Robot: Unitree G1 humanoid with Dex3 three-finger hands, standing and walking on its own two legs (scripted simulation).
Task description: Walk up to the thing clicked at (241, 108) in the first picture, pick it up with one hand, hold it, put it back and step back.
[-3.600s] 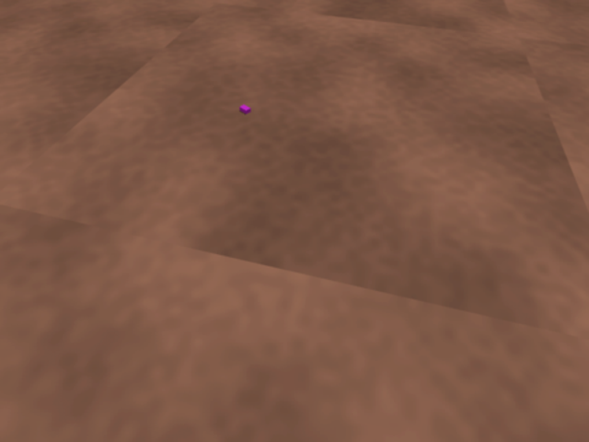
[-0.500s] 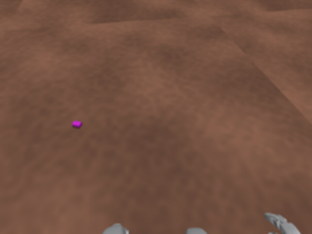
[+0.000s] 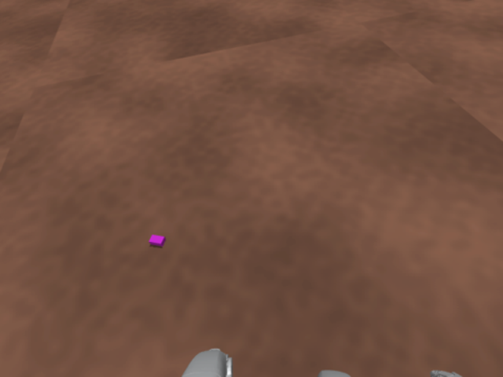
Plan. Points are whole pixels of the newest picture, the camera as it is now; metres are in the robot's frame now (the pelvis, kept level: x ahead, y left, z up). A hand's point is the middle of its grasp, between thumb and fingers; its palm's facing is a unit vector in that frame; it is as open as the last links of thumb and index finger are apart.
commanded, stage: walk up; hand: left
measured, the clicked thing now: (157, 240) +0.78 +0.49 -0.74
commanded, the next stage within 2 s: none
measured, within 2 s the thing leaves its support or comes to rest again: neither
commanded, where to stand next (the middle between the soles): +0.38 +0.32 m, yaw -5 degrees
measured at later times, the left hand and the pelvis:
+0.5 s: hand (29, 331) +0.24 +0.45 -0.13, palm faces -0.12 -0.87 -0.48, open 7.3 cm; pelvis +0.15 +0.17 +0.00, yaw -3 degrees
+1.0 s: hand out of the picture +0.31 +0.67 -0.15, palm faces -0.06 -0.84 -0.54, open 7.4 cm; pelvis +0.25 +0.35 -0.02, yaw -3 degrees
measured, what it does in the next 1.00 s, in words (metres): steps to the left: left foot, then right foot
